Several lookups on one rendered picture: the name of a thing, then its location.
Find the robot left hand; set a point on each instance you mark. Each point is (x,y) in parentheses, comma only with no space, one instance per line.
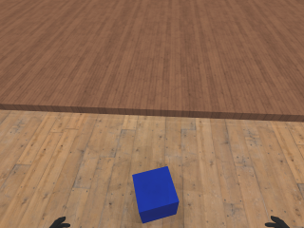
(58,223)

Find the carton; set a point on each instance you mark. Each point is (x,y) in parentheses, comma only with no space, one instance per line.
(155,194)

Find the robot right hand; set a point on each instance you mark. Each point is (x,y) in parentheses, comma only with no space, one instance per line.
(277,223)

